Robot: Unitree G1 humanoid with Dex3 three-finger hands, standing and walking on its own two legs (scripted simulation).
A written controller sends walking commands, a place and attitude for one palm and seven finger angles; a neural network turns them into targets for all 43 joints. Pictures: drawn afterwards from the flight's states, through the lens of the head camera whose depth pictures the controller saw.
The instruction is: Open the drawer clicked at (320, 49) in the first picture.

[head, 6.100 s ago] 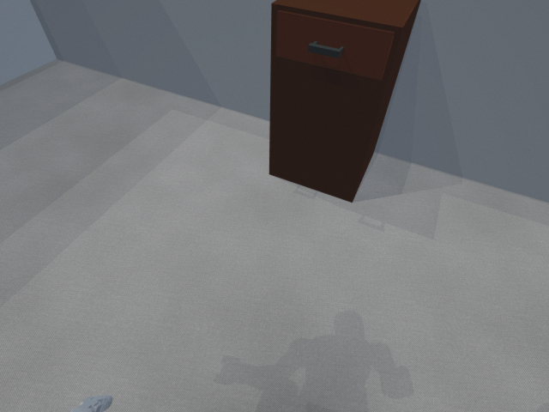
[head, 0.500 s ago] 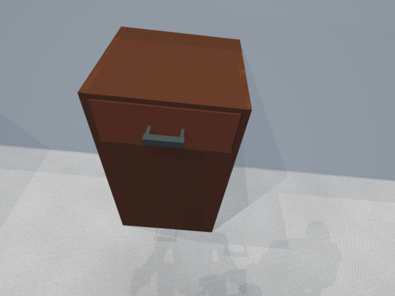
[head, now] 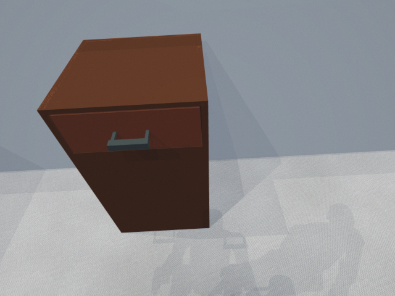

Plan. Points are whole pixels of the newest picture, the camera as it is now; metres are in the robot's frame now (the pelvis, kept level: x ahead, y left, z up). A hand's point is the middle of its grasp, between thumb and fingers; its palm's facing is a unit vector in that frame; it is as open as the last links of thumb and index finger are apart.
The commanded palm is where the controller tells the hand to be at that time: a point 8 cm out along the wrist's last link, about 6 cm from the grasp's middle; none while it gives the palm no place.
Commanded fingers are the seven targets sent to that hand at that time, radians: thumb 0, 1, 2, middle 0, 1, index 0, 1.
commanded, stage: come to a stop and stand still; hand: left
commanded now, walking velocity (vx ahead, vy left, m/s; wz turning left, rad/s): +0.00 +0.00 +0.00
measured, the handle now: (129, 139) +0.55 +0.22 -0.03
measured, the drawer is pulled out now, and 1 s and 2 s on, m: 0.00 0.00 0.00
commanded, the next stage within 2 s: look again from close up in 1.22 s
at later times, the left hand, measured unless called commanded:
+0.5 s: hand out of the picture -0.01 +0.13 -0.17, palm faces +0.07 -0.98 -0.16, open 7.4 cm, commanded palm none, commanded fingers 0.00 0.90 0.90 -0.20 -0.30 -0.20 -0.30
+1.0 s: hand out of the picture +0.03 +0.18 -0.17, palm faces +0.03 -0.98 -0.21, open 7.4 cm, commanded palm none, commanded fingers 0.00 0.90 0.90 -0.20 -0.30 -0.20 -0.30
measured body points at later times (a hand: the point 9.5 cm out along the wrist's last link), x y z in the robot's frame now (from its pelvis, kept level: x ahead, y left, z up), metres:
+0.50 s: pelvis +0.02 -0.02 +0.00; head +0.04 -0.03 +0.45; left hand -0.01 +0.18 -0.16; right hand +0.02 -0.24 -0.17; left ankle +0.00 +0.15 -0.74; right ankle -0.02 -0.09 -0.74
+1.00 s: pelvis +0.03 +0.01 +0.00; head +0.05 +0.00 +0.45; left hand +0.03 +0.23 -0.16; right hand +0.01 -0.20 -0.16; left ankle +0.00 +0.15 -0.74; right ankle -0.02 -0.09 -0.74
